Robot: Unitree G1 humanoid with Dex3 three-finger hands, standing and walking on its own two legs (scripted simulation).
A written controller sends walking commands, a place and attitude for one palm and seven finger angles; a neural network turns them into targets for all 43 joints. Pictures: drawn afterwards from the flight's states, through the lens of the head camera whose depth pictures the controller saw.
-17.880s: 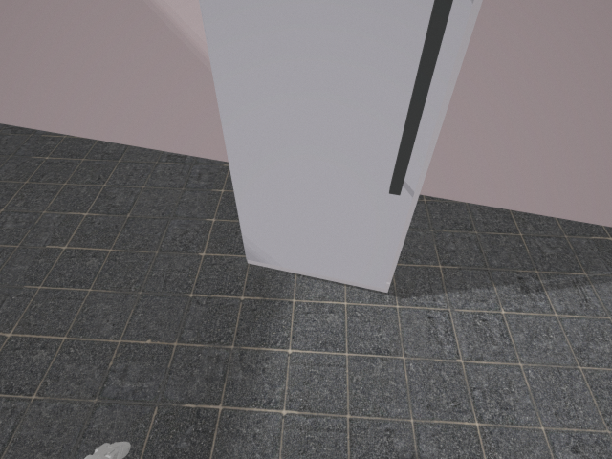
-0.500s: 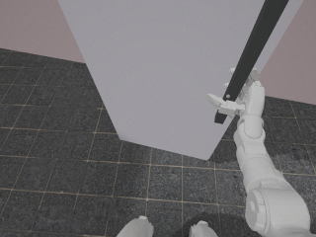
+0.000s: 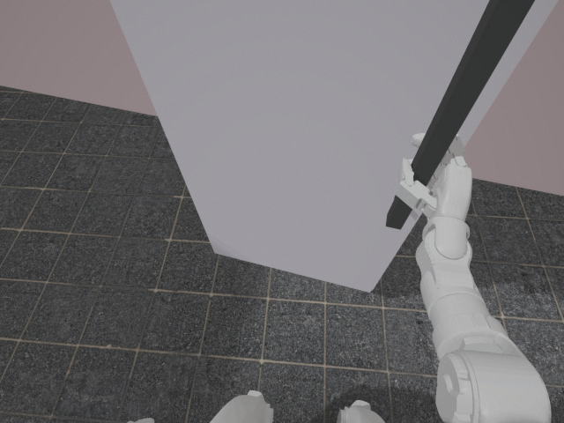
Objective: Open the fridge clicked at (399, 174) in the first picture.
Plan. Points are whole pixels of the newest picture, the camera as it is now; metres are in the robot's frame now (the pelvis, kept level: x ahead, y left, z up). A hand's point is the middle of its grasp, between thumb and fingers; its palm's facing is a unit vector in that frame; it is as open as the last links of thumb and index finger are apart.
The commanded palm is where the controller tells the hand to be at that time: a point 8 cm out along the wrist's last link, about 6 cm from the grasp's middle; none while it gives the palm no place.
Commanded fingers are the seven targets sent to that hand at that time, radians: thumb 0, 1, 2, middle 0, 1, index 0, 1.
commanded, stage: grip the handle and tug to test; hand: right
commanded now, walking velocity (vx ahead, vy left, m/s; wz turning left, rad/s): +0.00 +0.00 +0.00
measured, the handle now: (445, 112) +0.52 -0.12 +0.15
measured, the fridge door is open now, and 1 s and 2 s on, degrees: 0 1 19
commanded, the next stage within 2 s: pull the door a little, standing still in 0.52 s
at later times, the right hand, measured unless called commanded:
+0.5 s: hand (406, 183) +0.46 -0.09 +0.06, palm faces +0.08 +1.00 +0.00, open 6.4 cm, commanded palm +0.40 -0.15 +0.07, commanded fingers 0.00 -0.90 -0.90 0.45 1.40 0.45 1.40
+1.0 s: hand (406, 187) +0.45 -0.09 +0.07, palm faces +0.05 +1.00 +0.01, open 6.6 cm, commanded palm +0.38 -0.14 +0.07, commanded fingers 0.00 -0.90 -0.90 0.45 1.40 0.45 1.40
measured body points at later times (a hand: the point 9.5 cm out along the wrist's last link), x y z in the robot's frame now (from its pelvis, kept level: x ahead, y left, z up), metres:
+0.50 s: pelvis +0.02 +0.01 +0.01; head +0.10 +0.01 +0.45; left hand +0.06 +0.26 -0.12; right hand +0.45 -0.15 +0.07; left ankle -0.02 +0.09 -0.67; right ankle +0.03 -0.12 -0.67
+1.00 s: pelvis +0.06 +0.00 +0.02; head +0.13 +0.01 +0.46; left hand +0.13 +0.24 -0.10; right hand +0.44 -0.15 +0.07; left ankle -0.02 +0.09 -0.67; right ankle +0.03 -0.13 -0.67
